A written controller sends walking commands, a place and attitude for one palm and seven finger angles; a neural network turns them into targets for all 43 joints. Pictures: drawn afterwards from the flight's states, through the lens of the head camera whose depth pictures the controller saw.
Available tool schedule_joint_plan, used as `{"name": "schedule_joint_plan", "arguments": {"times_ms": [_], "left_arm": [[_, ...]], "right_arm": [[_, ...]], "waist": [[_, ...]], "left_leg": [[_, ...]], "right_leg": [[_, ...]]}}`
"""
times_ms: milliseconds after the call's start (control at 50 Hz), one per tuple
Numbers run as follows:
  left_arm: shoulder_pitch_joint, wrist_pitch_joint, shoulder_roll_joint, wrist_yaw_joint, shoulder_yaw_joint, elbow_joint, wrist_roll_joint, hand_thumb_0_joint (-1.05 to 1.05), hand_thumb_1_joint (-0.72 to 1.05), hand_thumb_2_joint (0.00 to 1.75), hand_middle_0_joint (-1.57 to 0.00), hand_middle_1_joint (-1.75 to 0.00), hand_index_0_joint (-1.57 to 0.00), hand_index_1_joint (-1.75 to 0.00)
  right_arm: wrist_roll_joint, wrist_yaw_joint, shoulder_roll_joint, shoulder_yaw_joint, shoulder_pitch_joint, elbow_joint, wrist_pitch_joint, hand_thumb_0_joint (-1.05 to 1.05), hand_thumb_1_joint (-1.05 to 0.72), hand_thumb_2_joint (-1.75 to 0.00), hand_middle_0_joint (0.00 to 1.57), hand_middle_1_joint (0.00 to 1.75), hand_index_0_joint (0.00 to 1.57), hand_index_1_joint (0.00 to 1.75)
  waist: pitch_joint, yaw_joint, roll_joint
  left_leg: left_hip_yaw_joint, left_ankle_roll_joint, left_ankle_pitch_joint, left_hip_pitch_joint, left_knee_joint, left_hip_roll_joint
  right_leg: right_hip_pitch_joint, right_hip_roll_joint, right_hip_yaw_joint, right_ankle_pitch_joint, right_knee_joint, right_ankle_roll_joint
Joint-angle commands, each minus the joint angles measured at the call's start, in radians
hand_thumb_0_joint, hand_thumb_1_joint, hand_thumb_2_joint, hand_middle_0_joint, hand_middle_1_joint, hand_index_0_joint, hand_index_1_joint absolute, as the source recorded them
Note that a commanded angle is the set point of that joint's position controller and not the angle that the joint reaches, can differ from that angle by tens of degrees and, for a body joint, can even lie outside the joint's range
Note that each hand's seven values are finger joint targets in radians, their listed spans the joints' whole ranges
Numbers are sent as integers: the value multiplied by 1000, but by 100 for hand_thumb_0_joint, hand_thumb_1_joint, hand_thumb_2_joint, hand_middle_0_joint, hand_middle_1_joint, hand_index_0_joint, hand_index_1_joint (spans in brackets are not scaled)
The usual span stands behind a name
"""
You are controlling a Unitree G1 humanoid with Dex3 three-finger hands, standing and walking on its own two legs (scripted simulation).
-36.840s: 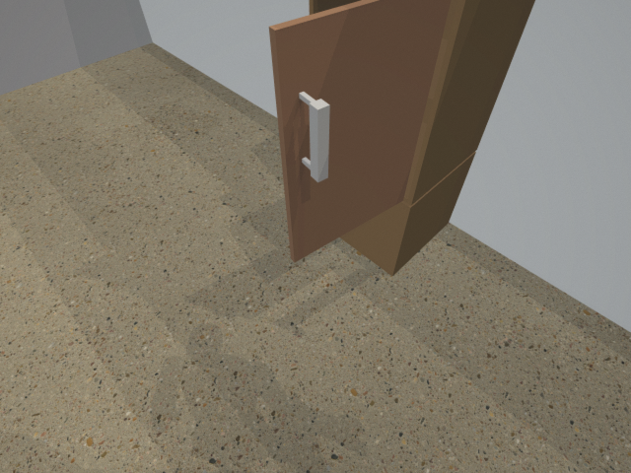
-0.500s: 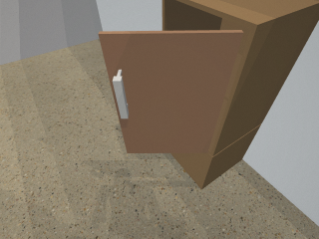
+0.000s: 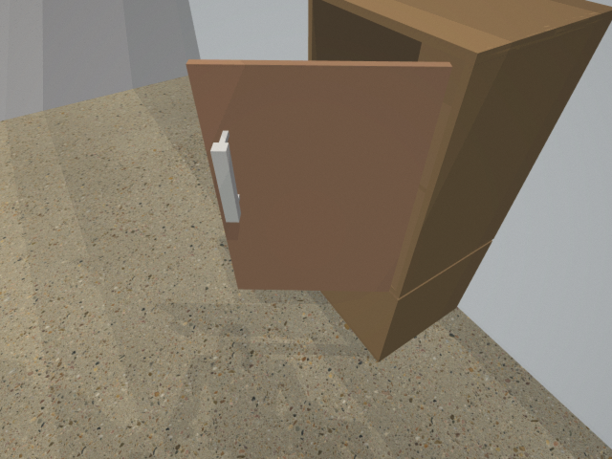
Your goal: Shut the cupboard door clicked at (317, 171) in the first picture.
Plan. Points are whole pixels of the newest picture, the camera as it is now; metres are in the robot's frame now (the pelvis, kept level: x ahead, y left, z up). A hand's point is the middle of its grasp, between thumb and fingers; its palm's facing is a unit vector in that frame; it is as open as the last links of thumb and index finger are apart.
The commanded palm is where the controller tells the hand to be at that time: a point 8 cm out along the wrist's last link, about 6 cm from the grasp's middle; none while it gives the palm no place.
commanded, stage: come to a stop and stand still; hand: left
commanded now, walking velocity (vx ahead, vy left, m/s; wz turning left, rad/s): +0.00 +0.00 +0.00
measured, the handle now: (229, 177) +0.57 +0.18 +0.06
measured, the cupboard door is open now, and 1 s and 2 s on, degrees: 56 56 56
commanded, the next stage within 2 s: look again from close up in 0.12 s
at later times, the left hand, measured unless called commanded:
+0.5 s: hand out of the picture +0.07 +0.24 -0.15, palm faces -0.01 -0.95 -0.32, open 7.4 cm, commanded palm none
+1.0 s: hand out of the picture +0.12 +0.21 -0.16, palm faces +0.00 -0.96 -0.27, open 7.4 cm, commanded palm none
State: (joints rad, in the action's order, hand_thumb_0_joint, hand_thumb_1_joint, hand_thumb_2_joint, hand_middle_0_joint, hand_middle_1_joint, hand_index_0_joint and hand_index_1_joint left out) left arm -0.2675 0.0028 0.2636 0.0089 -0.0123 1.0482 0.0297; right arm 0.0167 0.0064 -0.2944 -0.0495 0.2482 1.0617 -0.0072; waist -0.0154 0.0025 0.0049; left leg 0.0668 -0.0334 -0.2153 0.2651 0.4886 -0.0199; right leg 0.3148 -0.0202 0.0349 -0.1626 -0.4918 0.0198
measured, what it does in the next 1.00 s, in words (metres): shifts its weight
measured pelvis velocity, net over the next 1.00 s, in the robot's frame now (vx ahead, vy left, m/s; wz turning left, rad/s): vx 0.09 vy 0.00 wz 0.01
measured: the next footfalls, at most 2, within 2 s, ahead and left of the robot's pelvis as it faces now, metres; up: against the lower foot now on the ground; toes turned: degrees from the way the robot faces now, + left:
none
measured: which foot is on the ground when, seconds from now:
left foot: down 0.00-1.00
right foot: down 0.00-1.00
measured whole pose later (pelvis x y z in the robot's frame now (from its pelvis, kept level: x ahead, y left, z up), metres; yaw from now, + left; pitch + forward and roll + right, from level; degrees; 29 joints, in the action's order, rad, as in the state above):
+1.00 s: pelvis +0.09 +0.00 +0.01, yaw +1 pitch -1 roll +0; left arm -0.20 0.00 0.25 0.02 0.02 1.11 0.02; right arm 0.02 0.01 -0.24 0.01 0.14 1.13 -0.02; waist 0.00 -0.01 -0.01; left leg 0.04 -0.03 -0.24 0.11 0.36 -0.03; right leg 0.17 -0.02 0.04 -0.22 -0.41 0.01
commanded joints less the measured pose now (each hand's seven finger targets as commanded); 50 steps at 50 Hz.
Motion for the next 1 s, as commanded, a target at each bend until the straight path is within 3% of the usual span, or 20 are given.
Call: {"name": "schedule_joint_plan", "arguments": {"times_ms": [0,120,320,420,500,560,680,760,780,840,920,980], "left_arm": [[52,-25,203,7,-46,-65,-5,0,90,90,-20,-30,-20,-30],[57,-24,203,0,-43,-46,-7,0,90,90,-20,-30,-20,-30],[94,-25,224,4,-36,-38,-6,0,90,90,-20,-30,-20,-30],[94,-31,223,6,-30,-29,-10,0,90,90,-20,-30,-20,-30],[94,-26,227,8,-30,-25,-7,0,90,90,-20,-30,-20,-30],[87,-29,220,9,-25,-18,-9,0,90,90,-20,-30,-20,-30],[94,-41,220,13,-19,-9,-14,0,90,90,-20,-30,-20,-30],[99,-42,219,16,-17,-6,-15,0,90,90,-20,-30,-20,-30],[102,-41,220,16,-16,-4,-16,0,90,90,-20,-30,-20,-30],[41,-22,89,19,15,36,-19,0,90,90,-20,-30,-20,-30],[22,-8,81,14,13,41,-13,0,90,90,-20,-30,-20,-30],[-1,-6,68,9,6,40,-8,0,90,90,-20,-30,-20,-30]], "right_arm": [[3,3,-158,-26,-7,-38,-19,0,-90,-90,20,30,20,30],[4,4,-179,-22,-47,-28,-25,0,-90,-90,20,30,20,30],[1,-1,-195,-16,-64,-11,-22,0,-90,-90,20,30,20,30],[-2,0,-191,-10,-70,-4,-26,0,-90,-90,20,30,20,30],[-1,-2,-197,-9,-76,0,-23,0,-90,-90,20,30,20,30],[-3,1,-192,-5,-82,0,-29,0,-90,-90,20,30,20,30],[-8,6,-195,5,-102,5,-39,0,-90,-90,20,30,20,30],[-8,11,-195,10,-120,7,-40,0,-90,-90,20,30,20,30],[-7,11,-198,10,-127,7,-39,0,-90,-90,20,30,20,30],[-1,10,-63,44,-83,38,-24,0,-90,-90,20,30,20,30],[5,10,-74,40,-66,48,-17,0,-90,-90,20,30,20,30],[5,15,-77,30,-55,50,-19,0,-90,-90,20,30,20,30]], "waist": [[-56,14,-30],[-32,-7,-11],[-37,-1,-29],[-11,3,-27],[-39,2,-2],[-31,-1,-1],[49,1,-19],[75,-1,-14],[73,-1,-4],[58,-1,-19],[-1,-1,1],[-39,-2,24]], "left_leg": [[-151,-12,-265,39,-146,98],[-173,-10,-261,81,-200,113],[-182,-6,-265,48,-233,121],[-173,-2,-166,0,-223,120],[-196,-5,-237,16,-263,129],[-194,-6,-153,0,-259,132],[-165,-4,142,-107,-210,142],[-153,-1,254,-143,-197,145],[-149,1,252,-147,-201,146],[-136,17,165,-149,-208,146],[-149,11,13,-133,-219,160],[-164,-8,34,-138,-213,187]], "right_leg": [[43,-117,-191,-383,204,29],[-62,-101,-161,-284,168,20],[-64,-107,-157,-298,204,12],[-87,-114,-153,-222,211,13],[-77,-106,-139,-235,208,8],[-105,-109,-128,-140,199,10],[-170,-120,-109,85,178,13],[-206,-124,-98,193,163,14],[-207,-124,-95,189,165,13],[-198,-110,-82,91,178,-10],[-136,-82,-70,-40,132,-7],[-91,-64,-46,-37,75,-5]]}}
